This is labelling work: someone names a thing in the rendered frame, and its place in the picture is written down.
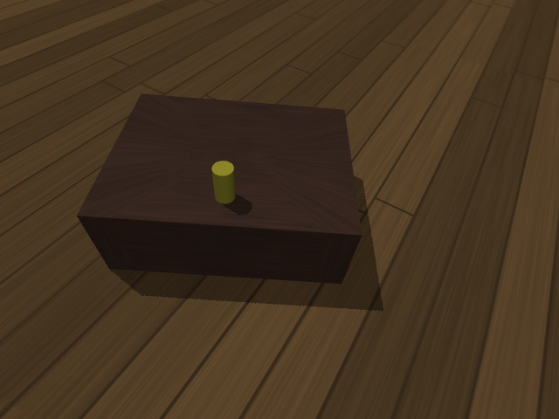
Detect can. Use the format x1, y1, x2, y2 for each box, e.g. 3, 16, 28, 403
212, 161, 235, 204

